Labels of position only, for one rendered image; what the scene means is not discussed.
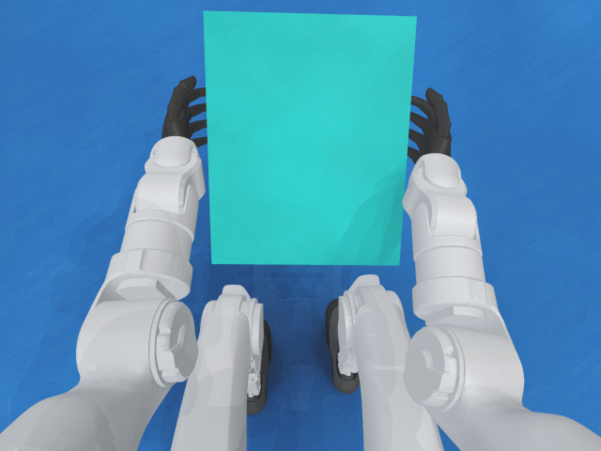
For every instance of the right robot forearm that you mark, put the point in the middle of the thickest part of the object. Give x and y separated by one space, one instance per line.
450 278

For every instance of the robot left upper arm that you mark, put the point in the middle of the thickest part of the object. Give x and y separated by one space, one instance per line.
130 354

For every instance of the right robot hand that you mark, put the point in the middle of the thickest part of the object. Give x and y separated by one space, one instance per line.
437 137

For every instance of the robot right upper arm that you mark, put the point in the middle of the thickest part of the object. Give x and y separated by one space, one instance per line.
471 382

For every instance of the carton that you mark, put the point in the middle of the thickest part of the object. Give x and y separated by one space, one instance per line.
308 119

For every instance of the right robot shin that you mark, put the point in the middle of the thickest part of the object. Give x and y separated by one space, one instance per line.
347 361

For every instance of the left robot hand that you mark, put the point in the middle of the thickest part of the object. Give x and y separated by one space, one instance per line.
176 122

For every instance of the left robot forearm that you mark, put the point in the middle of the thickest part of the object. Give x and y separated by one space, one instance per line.
155 253

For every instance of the robot right thigh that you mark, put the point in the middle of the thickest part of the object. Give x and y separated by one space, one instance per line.
375 330

